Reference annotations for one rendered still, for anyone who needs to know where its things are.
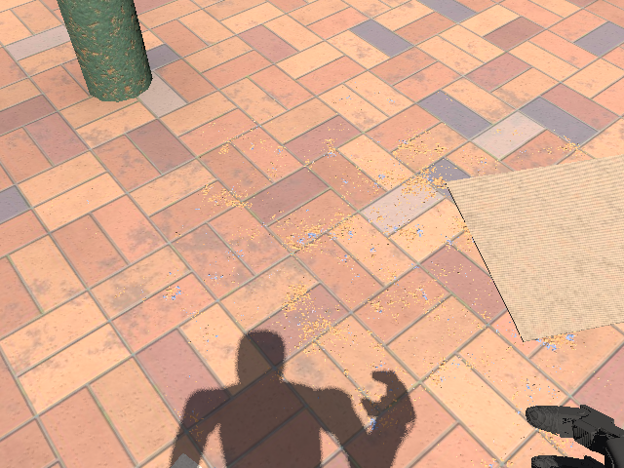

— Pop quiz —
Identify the right robot hand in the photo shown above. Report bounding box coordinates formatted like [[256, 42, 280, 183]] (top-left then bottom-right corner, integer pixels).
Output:
[[526, 405, 624, 468]]

